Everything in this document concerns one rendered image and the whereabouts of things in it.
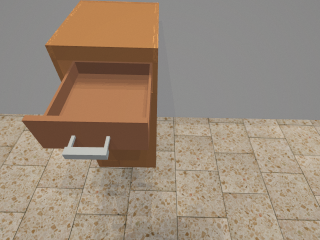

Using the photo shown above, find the handle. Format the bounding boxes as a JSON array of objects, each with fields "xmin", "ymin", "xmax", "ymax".
[{"xmin": 62, "ymin": 135, "xmax": 111, "ymax": 160}]

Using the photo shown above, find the drawer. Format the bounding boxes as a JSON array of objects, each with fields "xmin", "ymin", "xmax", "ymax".
[{"xmin": 21, "ymin": 60, "xmax": 153, "ymax": 150}]

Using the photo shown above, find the cabinet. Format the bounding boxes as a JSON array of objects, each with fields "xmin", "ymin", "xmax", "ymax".
[{"xmin": 45, "ymin": 0, "xmax": 159, "ymax": 168}]

